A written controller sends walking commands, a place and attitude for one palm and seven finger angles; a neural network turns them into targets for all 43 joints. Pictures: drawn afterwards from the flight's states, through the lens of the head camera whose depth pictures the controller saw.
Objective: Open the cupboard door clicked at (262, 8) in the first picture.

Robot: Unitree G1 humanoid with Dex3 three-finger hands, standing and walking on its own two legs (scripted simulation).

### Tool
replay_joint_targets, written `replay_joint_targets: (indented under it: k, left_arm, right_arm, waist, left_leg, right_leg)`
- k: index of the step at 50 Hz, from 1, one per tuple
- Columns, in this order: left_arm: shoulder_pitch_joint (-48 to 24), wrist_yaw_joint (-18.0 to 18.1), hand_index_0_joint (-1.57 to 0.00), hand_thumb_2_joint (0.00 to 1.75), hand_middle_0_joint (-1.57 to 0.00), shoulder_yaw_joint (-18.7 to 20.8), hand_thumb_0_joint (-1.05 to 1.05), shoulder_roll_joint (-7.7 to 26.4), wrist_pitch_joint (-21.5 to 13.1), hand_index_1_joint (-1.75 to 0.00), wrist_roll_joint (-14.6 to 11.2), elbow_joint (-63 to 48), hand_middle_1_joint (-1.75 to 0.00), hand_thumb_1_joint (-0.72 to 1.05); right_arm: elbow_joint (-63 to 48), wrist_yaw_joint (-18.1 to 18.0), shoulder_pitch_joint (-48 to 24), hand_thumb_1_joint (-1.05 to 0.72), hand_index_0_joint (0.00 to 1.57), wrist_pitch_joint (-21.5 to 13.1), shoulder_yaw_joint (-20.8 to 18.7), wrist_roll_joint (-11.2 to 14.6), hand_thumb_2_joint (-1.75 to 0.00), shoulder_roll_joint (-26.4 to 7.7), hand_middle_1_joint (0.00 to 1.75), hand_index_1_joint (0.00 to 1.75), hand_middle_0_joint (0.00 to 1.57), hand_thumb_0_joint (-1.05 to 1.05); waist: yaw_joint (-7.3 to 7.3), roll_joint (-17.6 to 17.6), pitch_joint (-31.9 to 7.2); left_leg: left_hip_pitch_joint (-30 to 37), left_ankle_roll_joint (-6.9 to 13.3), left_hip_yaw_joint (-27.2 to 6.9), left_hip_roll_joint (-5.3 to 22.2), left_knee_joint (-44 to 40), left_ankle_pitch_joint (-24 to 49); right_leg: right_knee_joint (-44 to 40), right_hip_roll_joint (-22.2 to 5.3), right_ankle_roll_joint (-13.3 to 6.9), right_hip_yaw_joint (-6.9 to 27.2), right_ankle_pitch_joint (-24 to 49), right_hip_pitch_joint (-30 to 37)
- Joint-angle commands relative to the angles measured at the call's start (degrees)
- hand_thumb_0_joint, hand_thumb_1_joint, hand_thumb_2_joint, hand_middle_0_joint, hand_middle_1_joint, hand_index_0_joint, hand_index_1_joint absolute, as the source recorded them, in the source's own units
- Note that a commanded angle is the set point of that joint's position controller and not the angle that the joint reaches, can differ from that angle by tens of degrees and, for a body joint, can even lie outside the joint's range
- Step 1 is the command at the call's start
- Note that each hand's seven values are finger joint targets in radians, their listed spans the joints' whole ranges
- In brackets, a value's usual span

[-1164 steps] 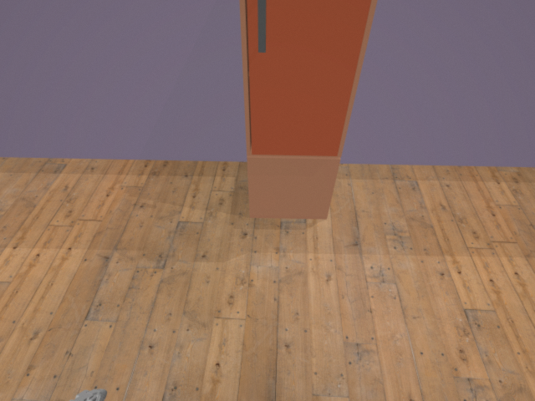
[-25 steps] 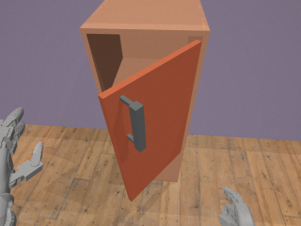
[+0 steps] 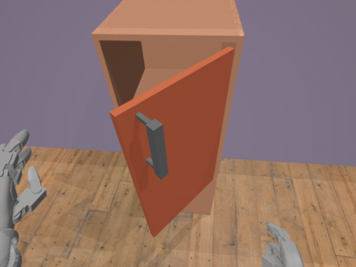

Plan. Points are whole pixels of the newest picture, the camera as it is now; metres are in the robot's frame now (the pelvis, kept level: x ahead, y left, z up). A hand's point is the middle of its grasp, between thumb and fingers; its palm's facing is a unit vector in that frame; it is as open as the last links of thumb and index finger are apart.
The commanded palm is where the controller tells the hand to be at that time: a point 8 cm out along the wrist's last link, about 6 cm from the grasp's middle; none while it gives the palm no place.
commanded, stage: step back with the hand held close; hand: left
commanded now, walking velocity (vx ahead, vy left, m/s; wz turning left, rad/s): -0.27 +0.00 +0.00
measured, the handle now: (152, 147) +0.31 +0.10 +0.15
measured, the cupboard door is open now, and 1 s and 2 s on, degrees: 50 50 50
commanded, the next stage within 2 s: stop stepping back and stand still in 0.94 s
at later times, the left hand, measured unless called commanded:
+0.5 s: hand (9, 217) +0.14 +0.29 +0.15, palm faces +0.33 -0.79 -0.51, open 7.4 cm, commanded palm +0.08 +0.33 +0.17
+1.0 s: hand out of the picture +0.00 +0.31 +0.17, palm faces +0.46 -0.77 -0.45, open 7.4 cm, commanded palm -0.06 +0.34 +0.17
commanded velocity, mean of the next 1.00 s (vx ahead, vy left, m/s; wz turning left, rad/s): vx -0.30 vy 0.00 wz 0.02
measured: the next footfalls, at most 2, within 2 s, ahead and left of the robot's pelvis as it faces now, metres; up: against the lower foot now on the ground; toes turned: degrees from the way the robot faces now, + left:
right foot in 1.02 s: -0.25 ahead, -0.03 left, +0.00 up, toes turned -1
left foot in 1.22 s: -0.24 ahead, +0.18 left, +0.00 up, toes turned +4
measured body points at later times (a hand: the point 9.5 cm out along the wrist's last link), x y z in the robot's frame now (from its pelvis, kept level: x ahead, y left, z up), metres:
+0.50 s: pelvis -0.07 +0.04 -0.01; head -0.04 +0.04 +0.44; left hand +0.12 +0.33 +0.18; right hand +0.10 -0.21 -0.08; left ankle +0.02 +0.14 -0.74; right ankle -0.07 -0.12 -0.74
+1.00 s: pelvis -0.19 +0.04 -0.02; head -0.17 +0.05 +0.43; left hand -0.03 +0.34 +0.20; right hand -0.01 -0.17 -0.10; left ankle +0.00 +0.15 -0.74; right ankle -0.27 -0.05 -0.74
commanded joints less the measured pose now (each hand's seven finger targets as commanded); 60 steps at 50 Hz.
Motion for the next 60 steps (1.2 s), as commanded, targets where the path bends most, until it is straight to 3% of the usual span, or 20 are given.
replay_joint_targets:
  k: [1,4,16,26,30,33,35,38,39,40,43,47,48,49,50,51,52,55,58,60]
  left_arm:
    - [-8.2,1.08,-0.2,0.9,-0.2,13.21,0.0,19.07,-7.17,-0.3,0.65,-16.77,-0.3,0.9]
    - [1.6,0.12,-0.2,0.9,-0.2,8.0,0.0,12.65,-5.98,-0.3,0.76,-13.23,-0.3,0.9]
    - [6.31,2.02,-0.2,0.9,-0.2,12.94,0.0,17.39,-6.31,-0.3,0.31,-21.13,-0.3,0.9]
    - [6.38,3.12,-0.2,0.9,-0.2,13.96,0.0,15.18,-10.12,-0.3,1.31,-21.44,-0.3,0.9]
    - [5.51,3.3,-0.2,0.9,-0.2,13.42,0.0,14.76,-11.21,-0.3,1.33,-21.93,-0.3,0.9]
    - [3.95,4.09,-0.2,0.9,-0.2,12.06,0.0,14.99,-11.49,-0.3,1.32,-22.03,-0.3,0.9]
    - [-0.01,4.62,-0.2,0.9,-0.2,11.16,0.0,14.9,-10.87,-0.3,1.9,-22.07,-0.3,0.9]
    - [-2.65,4.66,-0.2,0.9,-0.2,11.89,0.0,15.4,-11.08,-0.3,1.57,-22.17,-0.3,0.9]
    - [-3.02,4.68,-0.2,0.9,-0.2,13.02,0.0,15.08,-11.67,-0.3,1.74,-23.03,-0.3,0.9]
    - [-3.88,4.94,-0.2,0.9,-0.2,14.7,0.0,16.36,-11.96,-0.3,2.15,-23.82,-0.3,0.9]
    - [2.3,4.29,-0.2,0.9,-0.2,13.48,0.0,15.06,-12.44,-0.3,0.86,-19.95,-0.3,0.9]
    - [5.51,4.0,-0.2,0.9,-0.2,11.36,0.0,14.31,-11.82,-0.3,-0.93,-23.05,-0.3,0.9]
    - [4.99,3.55,-0.2,0.9,-0.2,12.25,0.0,15.52,-12.06,-0.3,-1.27,-23.73,-0.3,0.9]
    - [4.09,3.2,-0.2,0.9,-0.2,12.78,0.0,17.12,-12.64,-0.3,-0.83,-23.86,-0.3,0.9]
    - [2.69,3.26,-0.2,0.9,-0.2,13.29,0.0,19.2,-12.94,-0.3,-0.16,-24.3,-0.3,0.9]
    - [0.59,4.04,-0.2,0.9,-0.2,15.9,0.0,19.93,-13.08,-0.3,-0.13,-22.91,-0.3,0.9]
    - [2.9,3.28,-0.2,0.9,-0.2,10.37,0.0,14.64,-10.54,-0.3,0.18,-17.75,-0.3,0.9]
    - [0.04,3.66,-0.2,0.9,-0.2,11.92,0.0,15.58,-9.14,-0.3,0.9,-17.43,-0.3,0.9]
    - [-0.83,4.5,-0.2,0.9,-0.2,11.26,0.0,14.94,-9.27,-0.3,1.58,-17.66,-0.3,0.9]
    - [-2.04,4.84,-0.2,0.9,-0.2,10.57,0.0,14.69,-9.97,-0.3,1.31,-21.13,-0.3,0.9]
  right_arm:
    - [-10.22,-0.03,-6.67,-0.9,0.2,-1.02,-2.1,0.42,-0.9,-6.37,0.3,0.3,0.2,0.0]
    - [-12.0,0.33,-6.0,-0.9,0.2,0.98,-3.16,0.72,-0.9,-7.04,0.3,0.3,0.2,0.0]
    - [-16.2,0.16,-5.38,-0.9,0.2,3.7,-4.22,1.69,-0.9,-7.18,0.3,0.3,0.2,0.0]
    - [-16.0,0.41,-3.84,-0.9,0.2,-1.04,-4.21,1.65,-0.9,-8.31,0.3,0.3,0.2,0.0]
    - [-14.83,0.78,-2.4,-0.9,0.2,-3.04,-4.43,1.5,-0.9,-7.4,0.3,0.3,0.2,0.0]
    - [-11.47,0.73,-0.49,-0.9,0.2,-3.5,-4.41,0.78,-0.9,-6.46,0.3,0.3,0.2,0.0]
    - [-10.07,0.69,-0.4,-0.9,0.2,-3.43,-4.01,0.44,-0.9,-6.18,0.3,0.3,0.2,0.0]
    - [-11.41,-0.38,-2.32,-0.9,0.2,-4.26,-3.7,0.7,-0.9,-8.04,0.3,0.3,0.2,0.0]
    - [-11.99,-0.56,-3.57,-0.9,0.2,-5.31,-3.84,0.65,-0.9,-8.82,0.3,0.3,0.2,0.0]
    - [-11.72,-0.3,-3.29,-0.9,0.2,-5.84,-4.22,0.29,-0.9,-7.89,0.3,0.3,0.2,0.0]
    - [-10.26,1.84,-3.76,-0.9,0.2,-6.13,-5.1,0.49,-0.9,-6.55,0.3,0.3,0.2,0.0]
    - [-9.91,3.4,-4.68,-0.9,0.2,-6.23,-3.63,0.63,-0.9,-4.7,0.3,0.3,0.2,0.0]
    - [-9.94,3.47,-5.21,-0.9,0.2,-6.3,-3.57,0.51,-0.9,-4.64,0.3,0.3,0.2,0.0]
    - [-8.61,3.5,-3.2,-0.9,0.2,-5.84,-3.82,0.65,-0.9,-4.05,0.3,0.3,0.2,0.0]
    - [-8.43,3.3,-4.24,-0.9,0.2,-4.96,-3.9,0.63,-0.9,-4.43,0.3,0.3,0.2,0.0]
    - [-6.62,3.19,-4.33,-0.9,0.2,-4.93,-3.1,-1.79,-0.9,-4.86,0.3,0.3,0.2,0.0]
    - [-5.98,3.21,-2.12,-0.9,0.2,-4.09,-3.47,-0.46,-0.9,-3.78,0.3,0.3,0.2,0.0]
    - [-9.38,0.87,-4.59,-0.9,0.2,-3.96,-2.57,0.81,-0.9,-4.25,0.3,0.3,0.2,0.0]
    - [-8.9,-0.38,-3.15,-0.9,0.2,-5.29,-1.76,0.19,-0.9,-4.53,0.3,0.3,0.2,0.0]
    - [-9.58,-0.22,-2.27,-0.9,0.2,-6.66,-2.87,0.35,-0.9,-6.8,0.3,0.3,0.2,0.0]
  waist:
    - [-2.61,-1.08,-2.71]
    - [-3.12,-2.95,-7.6]
    - [-3.03,0.77,-12.86]
    - [-3.64,8.3,-5.3]
    - [-3.94,2.42,-4.55]
    - [-4.99,-9.97,-5.45]
    - [-5.8,-11.71,-5.39]
    - [-5.19,5.14,-2.16]
    - [-4.65,16.25,-3.22]
    - [-4.33,18.29,-5.96]
    - [-3.26,9.0,-7.86]
    - [-2.99,14.27,-8.38]
    - [-2.49,11.16,-7.62]
    - [-3.45,-1.07,-7.29]
    - [-2.8,-15.44,-3.52]
    - [-2.92,-8.93,-2.18]
    - [-4.13,-11.84,-7.32]
    - [-4.74,-12.8,-5.79]
    - [-4.52,-5.48,-7.7]
    - [-3.78,0.16,-9.39]
  left_leg:
    - [6.53,3.99,1.37,-1.65,3.96,12.0]
    - [7.14,3.68,2.11,-0.49,5.2,18.81]
    - [3.8,3.12,1.06,2.44,3.74,23.68]
    - [-22.18,5.52,-6.33,6.3,-8.41,-22.5]
    - [-18.35,3.68,-3.17,2.15,-1.01,-23.33]
    - [-1.24,0.93,-0.37,-3.37,19.43,-11.6]
    - [0.53,1.33,-1.23,-3.52,20.5,-9.08]
    - [-11.25,4.36,-14.21,4.93,-3.34,-22.84]
    - [-22.97,7.68,-25.28,12.73,-17.39,-38.24]
    - [-28.85,9.73,-27.96,15.85,-22.37,-39.0]
    - [-23.04,8.22,-15.42,11.53,-15.26,-23.91]
    - [-20.29,3.08,-7.82,7.71,-14.52,-18.76]
    - [-17.7,1.19,-5.13,6.1,-8.53,-15.56]
    - [-10.15,-1.31,-0.96,1.28,8.45,-11.22]
    - [-9.52,-2.51,-1.05,-4.63,31.3,-11.79]
    - [-15.6,-2.53,-3.57,-5.68,41.07,-18.16]
    - [-19.72,-1.21,-5.96,-5.06,43.3,-15.04]
    - [-16.66,0.66,-3.09,-2.4,29.31,-11.12]
    - [-4.8,2.75,-0.07,-4.13,6.09,-3.04]
    - [2.74,4.55,-6.32,2.76,-2.51,11.61]
  right_leg:
    - [-5.13,-3.36,0.6,2.84,29.97,-14.31]
    - [-1.13,-3.69,1.36,1.79,35.57,-12.57]
    - [5.35,-1.68,1.62,0.96,27.24,-12.06]
    - [12.8,2.23,1.13,0.19,0.8,-6.48]
    - [5.58,-0.14,-1.4,4.16,-11.21,-16.39]
    - [-4.54,-9.85,-5.89,13.9,-13.79,-35.68]
    - [-1.91,-10.87,-5.35,11.47,-7.17,-36.84]
    - [12.67,-0.21,0.34,3.24,-11.4,-29.0]
    - [28.56,5.46,1.81,-0.13,-11.58,-18.04]
    - [43.62,7.17,1.23,0.82,-12.28,-11.22]
    - [46.94,7.02,0.07,0.25,-13.16,-14.11]
    - [20.74,6.43,-2.28,-4.26,-17.35,-8.2]
    - [6.48,4.08,-3.11,-1.84,-15.56,-9.16]
    - [-7.3,-5.49,-5.48,9.53,-12.72,-18.25]
    - [-15.67,-19.95,-9.76,29.94,-10.46,-32.59]
    - [-12.99,-23.18,-12.49,27.95,8.57,-34.02]
    - [-4.24,-17.78,-9.17,17.2,19.29,-23.87]
    - [3.79,-13.61,-7.15,12.48,36.59,-14.33]
    - [4.27,-9.42,-4.67,10.09,25.44,-12.29]
    - [7.37,-3.58,-0.82,7.0,15.85,-11.89]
